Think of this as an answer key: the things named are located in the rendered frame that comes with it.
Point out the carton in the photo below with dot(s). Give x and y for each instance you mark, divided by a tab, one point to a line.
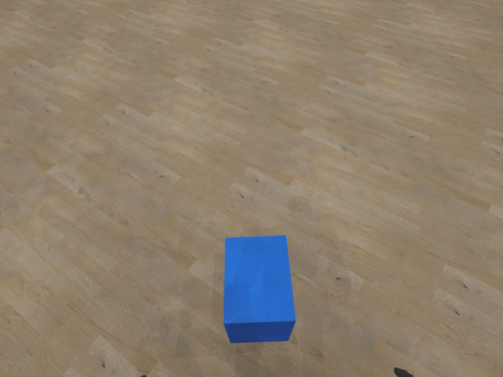
258	298

